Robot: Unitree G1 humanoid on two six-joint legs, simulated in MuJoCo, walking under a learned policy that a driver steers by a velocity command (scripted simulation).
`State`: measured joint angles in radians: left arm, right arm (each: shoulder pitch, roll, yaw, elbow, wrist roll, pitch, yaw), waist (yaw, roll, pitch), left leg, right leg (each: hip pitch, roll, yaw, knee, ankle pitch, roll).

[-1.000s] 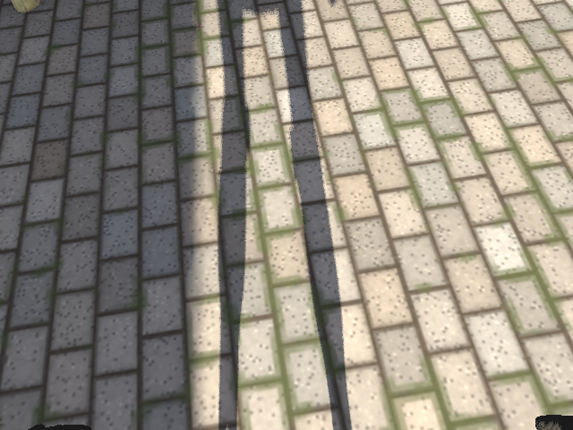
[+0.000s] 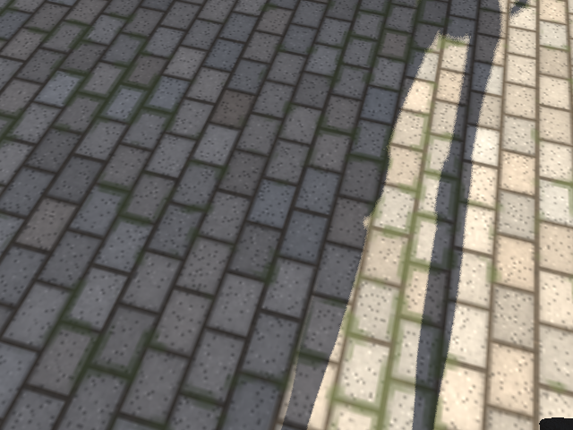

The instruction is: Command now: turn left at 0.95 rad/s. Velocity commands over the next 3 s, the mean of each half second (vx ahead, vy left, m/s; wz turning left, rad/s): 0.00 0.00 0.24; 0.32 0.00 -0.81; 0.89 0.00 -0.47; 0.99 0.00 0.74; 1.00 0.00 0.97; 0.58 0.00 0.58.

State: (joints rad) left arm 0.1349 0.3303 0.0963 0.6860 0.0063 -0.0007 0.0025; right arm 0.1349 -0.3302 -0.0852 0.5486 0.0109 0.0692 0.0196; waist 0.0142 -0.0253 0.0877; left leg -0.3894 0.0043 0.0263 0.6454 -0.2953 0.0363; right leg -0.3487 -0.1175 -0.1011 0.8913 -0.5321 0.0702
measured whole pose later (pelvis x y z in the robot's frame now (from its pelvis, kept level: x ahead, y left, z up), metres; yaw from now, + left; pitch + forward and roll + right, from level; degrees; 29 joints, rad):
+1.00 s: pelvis +0.12 +0.02 +0.02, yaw -23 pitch +1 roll +0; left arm 0.24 0.34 0.09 0.63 -0.05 0.00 -0.01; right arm 0.40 -0.30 -0.06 0.72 -0.03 -0.09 -0.02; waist -0.07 -0.03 -0.05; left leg 0.01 0.00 0.16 0.28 -0.31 0.03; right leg -0.80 -0.10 0.09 1.24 -0.05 0.06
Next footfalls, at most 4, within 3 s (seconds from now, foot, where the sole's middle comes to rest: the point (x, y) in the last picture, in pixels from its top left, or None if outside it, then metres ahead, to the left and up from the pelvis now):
0.38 right None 0.11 -0.12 -0.76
0.68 left None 0.09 0.13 -0.76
1.28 right None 0.34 -0.29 -0.76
1.76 left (454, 279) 0.78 -0.42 -0.76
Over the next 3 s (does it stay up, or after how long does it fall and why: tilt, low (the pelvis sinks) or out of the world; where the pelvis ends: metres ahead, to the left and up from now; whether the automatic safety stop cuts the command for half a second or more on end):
stays up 1.48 -0.42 0.02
